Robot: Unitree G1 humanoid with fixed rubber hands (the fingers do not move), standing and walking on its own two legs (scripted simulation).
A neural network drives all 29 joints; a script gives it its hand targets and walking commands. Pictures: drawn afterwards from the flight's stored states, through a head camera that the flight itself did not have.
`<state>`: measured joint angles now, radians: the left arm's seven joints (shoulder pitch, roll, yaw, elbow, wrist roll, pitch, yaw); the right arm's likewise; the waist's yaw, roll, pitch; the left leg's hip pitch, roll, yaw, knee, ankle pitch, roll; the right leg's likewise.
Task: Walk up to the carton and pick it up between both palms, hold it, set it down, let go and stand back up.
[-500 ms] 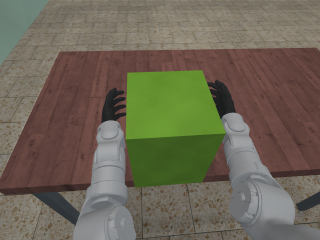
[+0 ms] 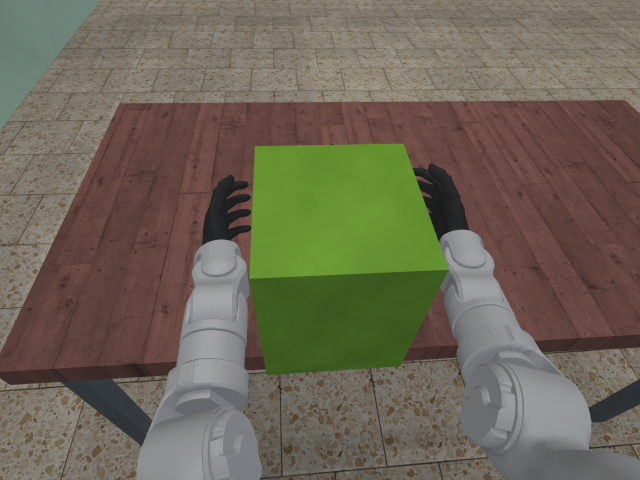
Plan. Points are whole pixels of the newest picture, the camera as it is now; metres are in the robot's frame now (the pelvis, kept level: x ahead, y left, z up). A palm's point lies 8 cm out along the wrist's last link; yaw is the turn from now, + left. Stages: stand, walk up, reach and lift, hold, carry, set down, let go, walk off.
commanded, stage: reach and lift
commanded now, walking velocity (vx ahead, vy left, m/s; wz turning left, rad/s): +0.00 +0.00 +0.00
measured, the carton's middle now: (332, 263) +0.41 +0.00 +0.03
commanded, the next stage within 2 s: none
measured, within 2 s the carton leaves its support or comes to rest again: leaves its support in 0.28 s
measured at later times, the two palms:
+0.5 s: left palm (204, 231) +0.38 +0.15 +0.13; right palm (447, 226) +0.40 -0.14 +0.13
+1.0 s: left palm (178, 198) +0.38 +0.17 +0.18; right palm (447, 192) +0.39 -0.12 +0.19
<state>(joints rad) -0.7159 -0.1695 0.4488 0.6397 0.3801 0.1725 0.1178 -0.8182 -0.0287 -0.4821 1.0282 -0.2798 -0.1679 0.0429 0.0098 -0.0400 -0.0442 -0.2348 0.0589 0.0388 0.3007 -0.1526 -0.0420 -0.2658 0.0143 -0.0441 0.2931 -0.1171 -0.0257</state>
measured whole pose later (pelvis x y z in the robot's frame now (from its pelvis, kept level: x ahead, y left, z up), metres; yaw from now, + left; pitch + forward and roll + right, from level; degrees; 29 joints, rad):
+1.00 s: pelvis -0.01 +0.01 +0.00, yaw +2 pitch -4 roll -1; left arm -0.83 -0.04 0.33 0.57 0.29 0.52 0.09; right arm -0.88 -0.06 -0.25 0.94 0.06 0.13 -0.10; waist -0.05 -0.07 -0.01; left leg -0.08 0.04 0.00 0.32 -0.16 -0.02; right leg -0.07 -0.01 -0.08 0.25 -0.11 -0.01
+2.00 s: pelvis -0.02 +0.02 +0.00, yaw +2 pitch -8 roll -1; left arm -0.85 -0.01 0.37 0.37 0.30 0.75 0.00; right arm -0.94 -0.09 -0.08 0.77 0.23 0.38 -0.21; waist -0.10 -0.05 -0.02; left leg -0.03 0.03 0.00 0.35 -0.18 -0.01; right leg 0.00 -0.01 -0.07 0.25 -0.11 0.01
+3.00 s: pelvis -0.01 +0.01 +0.00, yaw +3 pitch -5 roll -1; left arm -0.94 0.05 0.37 0.40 0.25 0.87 0.00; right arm -1.07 -0.16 0.00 0.77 0.36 0.57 -0.29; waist -0.08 -0.02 -0.12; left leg -0.10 0.03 -0.03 0.37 -0.19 -0.02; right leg -0.06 0.01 -0.06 0.27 -0.12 0.00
